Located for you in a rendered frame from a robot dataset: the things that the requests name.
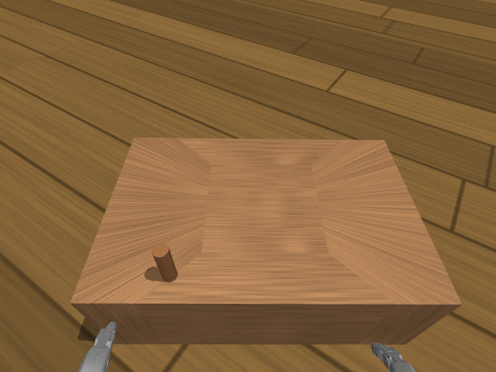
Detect right robot hand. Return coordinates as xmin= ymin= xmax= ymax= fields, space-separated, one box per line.
xmin=371 ymin=343 xmax=415 ymax=372

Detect left robot hand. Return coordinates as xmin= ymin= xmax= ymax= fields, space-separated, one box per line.
xmin=77 ymin=322 xmax=116 ymax=372

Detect can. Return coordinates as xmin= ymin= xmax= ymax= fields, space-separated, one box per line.
xmin=152 ymin=243 xmax=177 ymax=282

